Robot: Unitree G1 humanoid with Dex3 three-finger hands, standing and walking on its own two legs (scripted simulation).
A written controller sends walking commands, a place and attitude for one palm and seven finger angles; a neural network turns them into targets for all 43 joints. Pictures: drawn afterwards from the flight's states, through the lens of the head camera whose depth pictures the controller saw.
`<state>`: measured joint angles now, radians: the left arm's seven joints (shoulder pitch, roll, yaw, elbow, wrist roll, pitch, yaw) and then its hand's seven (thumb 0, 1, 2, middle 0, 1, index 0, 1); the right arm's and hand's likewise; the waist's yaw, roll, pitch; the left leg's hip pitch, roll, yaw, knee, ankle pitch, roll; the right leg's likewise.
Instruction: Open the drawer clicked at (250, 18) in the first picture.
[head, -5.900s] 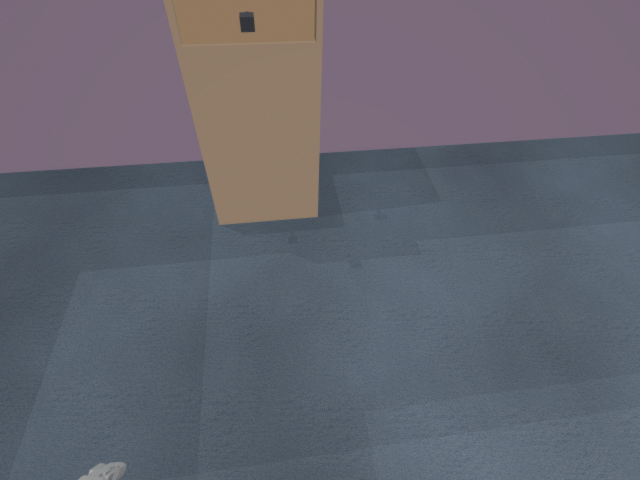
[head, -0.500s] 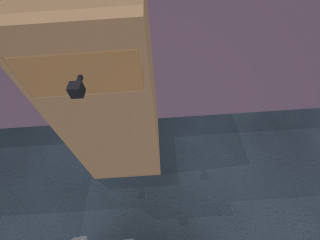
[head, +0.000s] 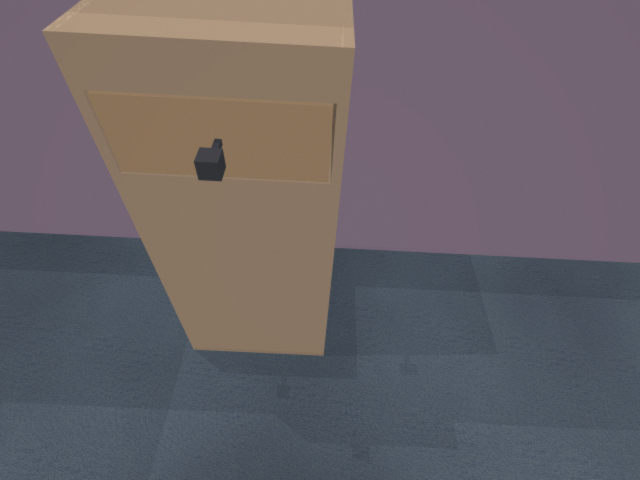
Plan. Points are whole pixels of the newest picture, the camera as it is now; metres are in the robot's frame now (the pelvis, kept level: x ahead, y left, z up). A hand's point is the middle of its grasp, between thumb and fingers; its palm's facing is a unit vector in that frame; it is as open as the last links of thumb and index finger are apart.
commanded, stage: come to a stop and stand still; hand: left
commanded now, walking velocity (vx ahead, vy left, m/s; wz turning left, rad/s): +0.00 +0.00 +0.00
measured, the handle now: (213, 156) +0.57 +0.24 +0.07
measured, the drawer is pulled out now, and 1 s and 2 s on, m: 0.00 0.00 0.00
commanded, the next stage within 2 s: look again from close up in 0.30 s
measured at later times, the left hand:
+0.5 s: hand out of the picture +0.03 +0.19 -0.17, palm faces -0.02 -0.98 -0.20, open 7.4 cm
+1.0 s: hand out of the picture +0.10 +0.25 -0.14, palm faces -0.02 -0.94 -0.35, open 7.4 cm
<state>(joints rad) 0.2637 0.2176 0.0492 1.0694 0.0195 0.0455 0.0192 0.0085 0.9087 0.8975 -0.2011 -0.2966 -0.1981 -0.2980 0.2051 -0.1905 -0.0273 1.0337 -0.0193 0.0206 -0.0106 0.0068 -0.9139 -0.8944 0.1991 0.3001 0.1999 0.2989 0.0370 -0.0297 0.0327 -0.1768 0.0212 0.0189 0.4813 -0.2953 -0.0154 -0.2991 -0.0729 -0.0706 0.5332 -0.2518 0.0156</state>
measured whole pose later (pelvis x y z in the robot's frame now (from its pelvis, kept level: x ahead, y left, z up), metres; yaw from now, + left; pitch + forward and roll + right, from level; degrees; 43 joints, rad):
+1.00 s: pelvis -0.01 +0.01 +0.00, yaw -1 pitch -3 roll +0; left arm 0.14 0.34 0.01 0.98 0.02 -0.01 0.00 0.01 0.91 0.90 -0.20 -0.30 -0.20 -0.30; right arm 0.15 -0.35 -0.02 0.99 -0.02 -0.01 0.01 0.01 -0.91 -0.89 0.20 0.30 0.20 0.30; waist 0.00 0.01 0.01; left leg -0.13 0.02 0.03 0.45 -0.27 -0.01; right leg -0.22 -0.06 -0.06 0.45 -0.18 0.02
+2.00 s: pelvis +0.01 +0.01 -0.01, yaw -1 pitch -2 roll +0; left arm 0.25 0.26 0.04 0.94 0.02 0.01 0.03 0.01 0.91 0.90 -0.20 -0.30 -0.20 -0.30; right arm 0.21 -0.25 -0.05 0.94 -0.02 -0.01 -0.03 0.01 -0.92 -0.89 0.20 0.30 0.20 0.30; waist -0.01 0.01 0.02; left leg -0.20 0.03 0.05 0.62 -0.39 0.00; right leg -0.29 -0.06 -0.06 0.61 -0.29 0.03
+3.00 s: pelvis +0.00 +0.00 +0.01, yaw +0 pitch -2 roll +0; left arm 0.21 0.22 -0.01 1.10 0.01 -0.02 0.02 0.01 0.91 0.90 -0.20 -0.30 -0.20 -0.30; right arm 0.19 -0.22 0.00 1.12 -0.01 -0.01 -0.01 0.01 -0.91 -0.89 0.20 0.30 0.20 0.30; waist 0.00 0.00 0.04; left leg -0.12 0.03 0.04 0.42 -0.26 -0.02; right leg -0.20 -0.05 -0.07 0.41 -0.17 0.02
